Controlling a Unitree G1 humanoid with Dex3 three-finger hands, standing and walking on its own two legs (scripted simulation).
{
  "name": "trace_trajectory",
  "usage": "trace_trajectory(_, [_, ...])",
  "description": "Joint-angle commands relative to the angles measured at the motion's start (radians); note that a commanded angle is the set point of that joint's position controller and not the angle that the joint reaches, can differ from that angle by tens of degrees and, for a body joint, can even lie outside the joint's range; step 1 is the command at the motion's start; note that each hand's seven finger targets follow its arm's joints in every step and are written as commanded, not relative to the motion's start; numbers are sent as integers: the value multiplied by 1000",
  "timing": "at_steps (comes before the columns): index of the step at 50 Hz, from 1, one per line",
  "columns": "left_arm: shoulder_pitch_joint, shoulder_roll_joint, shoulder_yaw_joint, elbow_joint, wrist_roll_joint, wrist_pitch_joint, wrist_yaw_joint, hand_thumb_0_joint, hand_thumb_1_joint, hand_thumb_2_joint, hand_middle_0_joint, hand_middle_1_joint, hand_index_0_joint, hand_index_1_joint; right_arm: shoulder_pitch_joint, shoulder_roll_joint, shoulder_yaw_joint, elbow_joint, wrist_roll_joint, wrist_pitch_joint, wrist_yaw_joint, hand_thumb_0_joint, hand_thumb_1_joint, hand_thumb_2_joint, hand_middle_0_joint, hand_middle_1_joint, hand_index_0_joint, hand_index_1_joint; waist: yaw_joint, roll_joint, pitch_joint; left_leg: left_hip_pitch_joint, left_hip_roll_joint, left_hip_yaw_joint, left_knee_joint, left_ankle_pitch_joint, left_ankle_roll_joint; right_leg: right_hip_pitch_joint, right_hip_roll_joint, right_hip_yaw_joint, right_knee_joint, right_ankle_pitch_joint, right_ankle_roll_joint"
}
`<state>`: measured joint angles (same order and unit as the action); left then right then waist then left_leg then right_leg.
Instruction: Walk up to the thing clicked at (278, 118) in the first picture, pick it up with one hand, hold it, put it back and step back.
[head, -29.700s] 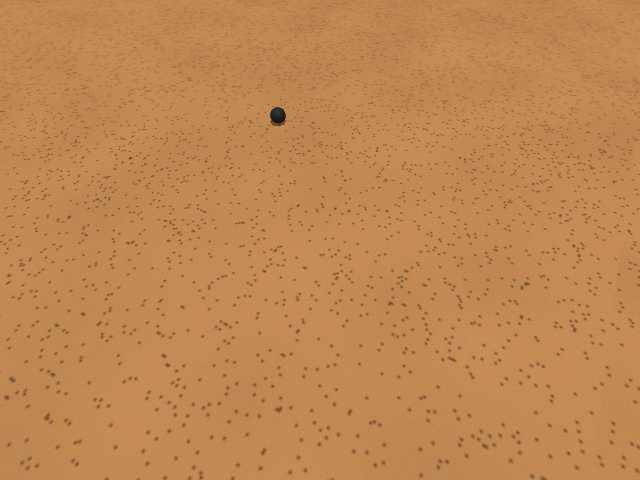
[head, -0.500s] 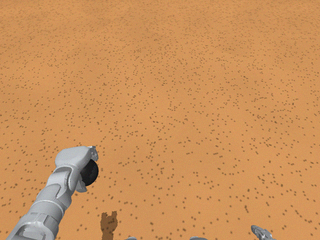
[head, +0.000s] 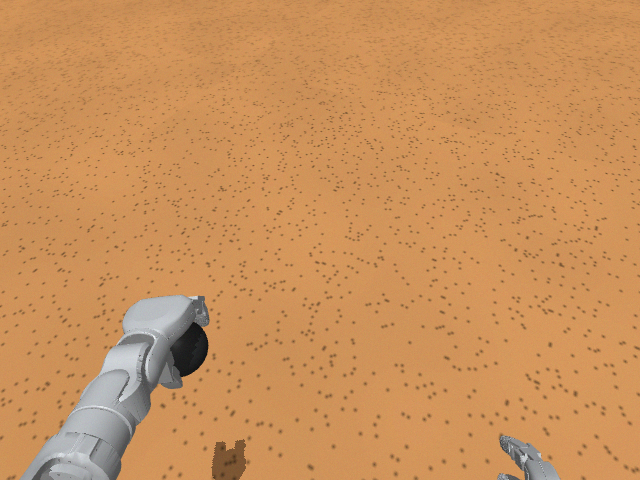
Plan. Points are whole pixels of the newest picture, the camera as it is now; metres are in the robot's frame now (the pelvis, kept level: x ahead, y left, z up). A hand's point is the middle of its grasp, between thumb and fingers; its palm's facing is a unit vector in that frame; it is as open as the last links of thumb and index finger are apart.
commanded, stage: hold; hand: left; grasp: from above
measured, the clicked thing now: (178, 347) +0.32 +0.22 -0.07
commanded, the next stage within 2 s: crouch in 1.28 s
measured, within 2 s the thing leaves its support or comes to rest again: neither
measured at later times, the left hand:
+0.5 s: hand (170, 361) +0.28 +0.21 -0.03, palm faces -0.44 -0.06 -0.89, open 10.7 cm
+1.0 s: hand (168, 362) +0.27 +0.21 -0.02, palm faces -0.44 -0.06 -0.90, open 10.7 cm
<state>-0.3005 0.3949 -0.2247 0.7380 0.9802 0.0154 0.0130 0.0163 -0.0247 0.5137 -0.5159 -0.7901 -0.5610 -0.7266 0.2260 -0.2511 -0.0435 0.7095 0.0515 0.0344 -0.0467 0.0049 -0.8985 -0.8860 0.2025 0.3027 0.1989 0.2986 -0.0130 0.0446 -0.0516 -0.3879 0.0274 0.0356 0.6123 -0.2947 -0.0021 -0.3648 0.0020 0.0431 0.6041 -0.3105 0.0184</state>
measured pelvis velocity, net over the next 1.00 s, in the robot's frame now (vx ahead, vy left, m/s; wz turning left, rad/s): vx -0.02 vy -0.01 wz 0.00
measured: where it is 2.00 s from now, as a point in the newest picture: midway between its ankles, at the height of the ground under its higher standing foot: outside the picture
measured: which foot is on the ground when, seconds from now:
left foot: down 0.00-1.00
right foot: down 0.00-1.00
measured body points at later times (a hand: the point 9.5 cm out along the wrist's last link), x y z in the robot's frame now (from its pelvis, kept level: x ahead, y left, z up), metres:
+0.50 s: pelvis -0.02 -0.01 +0.01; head -0.01 -0.03 +0.46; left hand +0.30 +0.21 +0.02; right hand +0.13 -0.26 -0.11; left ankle +0.01 +0.12 -0.73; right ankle +0.00 -0.13 -0.73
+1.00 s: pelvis -0.02 -0.01 +0.01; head -0.01 -0.03 +0.46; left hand +0.29 +0.21 +0.03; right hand +0.14 -0.25 -0.10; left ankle +0.01 +0.12 -0.73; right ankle +0.00 -0.13 -0.73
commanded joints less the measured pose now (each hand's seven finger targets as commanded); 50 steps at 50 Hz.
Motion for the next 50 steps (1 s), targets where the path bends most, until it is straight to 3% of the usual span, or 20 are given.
trace_trajectory(1, [-322, 218, 99, -195, 0, 2, 31, 0, 596, 852, -809, -1032, -890, -947, -50, -141, -41, -127, 6, -35, -10, 0, -892, -892, 200, 299, 200, 299, 0, -12, -242, 178, -34, -3, -89, 277, 12, 69, 39, -20, -99, 255, -21])
trace_trajectory(4, [-325, 200, 82, -210, 2, 9, 24, 0, 603, 855, -818, -1032, -897, -949, -56, -140, -37, -136, 8, -32, -10, 0, -893, -893, 200, 299, 200, 299, 3, -35, -233, 185, -34, -4, -103, 265, 15, 76, 37, -21, -114, 247, -21])
trace_trajectory(7, [-328, 217, 96, -220, -5, 11, 19, 0, 581, 849, -794, -1053, -877, -965, -73, -136, -33, -142, 9, -30, -11, 0, -896, -894, 200, 299, 200, 299, 18, -18, -214, 181, -34, -6, -122, 237, 12, 81, 37, -21, -129, 212, -24])
trace_trajectory(8, [-310, 203, 87, -210, -4, 10, 13, 0, 568, 846, -781, -1039, -864, -952, -69, -138, -33, -143, 10, -30, -10, 0, -892, -892, 200, 299, 200, 299, 4, -35, -214, 189, -33, -5, -123, 229, 15, 81, 37, -18, -131, 207, -22])
trace_trajectory(9, [-317, 212, 88, -222, -5, 8, 10, 0, 592, 831, -790, -1053, -878, -961, -84, -135, -32, -145, 11, -29, -12, 0, -895, -893, 200, 299, 200, 299, 16, -37, -215, 191, -36, -2, -125, 233, 17, 86, 34, -18, -136, 214, -20])
trace_trajectory(10, [-332, 212, 86, -236, -7, 7, 7, 0, 599, 840, -791, -1065, -881, -971, -83, -137, -30, -148, 11, -29, -12, 0, -896, -893, 200, 299, 200, 299, 6, -30, -224, 198, -36, -1, -126, 233, 17, 85, 34, -16, -137, 217, -19])
trace_trajectory(21, [-330, 230, 110, -272, -2, -2, 13, 0, 569, 857, -778, -1075, -863, -986, -119, -131, -23, -151, 9, -31, -19, 0, -897, -894, 200, 299, 200, 299, 20, -26, -217, 228, -39, 1, -153, 201, 16, 99, 29, -16, -167, 175, -19])
trace_trajectory(24, [-348, 216, 94, -287, -6, 0, 8, 0, 571, 845, -766, -1093, -859, -996, -115, -129, -22, -146, 10, -31, -19, 0, -898, -894, 200, 299, 200, 299, 11, -24, -218, 236, -38, 3, -154, 211, 18, 100, 29, -12, -169, 191, -17])
trace_trajectory(28, [-290, 219, 103, -260, -16, 4, -6, 0, 572, 819, -760, -1085, -856, -985, -134, -129, -17, -155, 13, -30, -20, 0, -896, -894, 200, 299, 200, 299, 23, -48, -173, 214, -41, 6, -170, 163, 21, 99, 26, -13, -190, 140, -16])
trace_trajectory(30, [-323, 202, 77, -295, -20, 3, -22, 0, 579, 805, -747, -1113, -852, -1003, -143, -124, -14, -161, 14, -30, -21, 0, -897, -894, 200, 299, 200, 299, 15, -34, -182, 225, -40, 8, -174, 161, 21, 93, 26, -11, -195, 139, -16])
trace_trajectory(31, [-281, 210, 91, -268, -22, 8, -25, 0, 586, 801, -759, -1106, -863, -998, -150, -127, -14, -160, 15, -29, -23, 0, -898, -895, 200, 299, 200, 299, 26, -46, -162, 220, -38, 6, -180, 159, 20, 94, 27, -16, -198, 129, -17])
trace_trajectory(32, [-271, 201, 82, -286, -16, 7, -30, 0, 584, 791, -758, -1095, -861, -987, -149, -125, -15, -167, 16, -30, -22, 0, -898, -895, 200, 299, 200, 299, 25, -48, -166, 222, -39, 7, -180, 162, 21, 102, 26, -15, -198, 135, -17])
trace_trajectory(33, [-286, 221, 103, -319, -22, 4, -31, 0, 577, 794, -753, -1090, -855, -983, -154, -123, -16, -171, 17, -29, -23, 0, -897, -895, 200, 299, 200, 299, 35, -33, -185, 230, -41, 9, -180, 168, 21, 110, 25, -14, -199, 139, -17])
trace_trajectory(36, [-294, 210, 88, -326, -23, 4, -36, 0, 550, 798, -737, -1090, -837, -986, -158, -122, -10, -172, 16, -29, -26, 0, -900, -896, 200, 299, 200, 299, 25, -43, -180, 239, -41, 9, -182, 169, 22, 111, 26, -14, -203, 142, -14])
trace_trajectory(41, [-294, 240, 120, -330, -10, 2, -27, 0, 534, 787, -719, -1094, -822, -986, -162, -121, -8, -172, 16, -26, -28, 0, -898, -895, 200, 299, 200, 299, 32, -37, -173, 237, -39, 5, -192, 163, 18, 111, 30, -19, -204, 126, -20])
trace_trajectory(46, [-306, 205, 90, -351, -13, 3, -26, 0, 563, 828, -751, -1107, -849, -1005, -167, -116, -8, -172, 17, -29, -28, 0, -900, -896, 200, 299, 200, 299, 28, -35, -184, 253, -42, 8, -190, 175, 19, 114, 27, -15, -208, 138, -18])
trace_trajectory(48, [-283, 228, 118, -346, -9, 4, -25, 0, 551, 827, -736, -1115, -835, -1011, -163, -117, -10, -164, 16, -28, -28, 0, -898, -895, 200, 299, 200, 299, 35, -29, -205, 260, -43, 12, -186, 196, 21, 128, 25, -15, -206, 163, -17])
trace_trajectory(50, [-312, 207, 91, -365, -8, 6, -29, 0, 554, 841, -746, -1106, -841, -1006, -161, -117, -11, -161, 15, -25, -28, 0, -898, -895, 200, 299, 200, 299, 25, -25, -227, 276, -43, 15, -181, 234, 20, 135, 26, -15, -198, 207, -17])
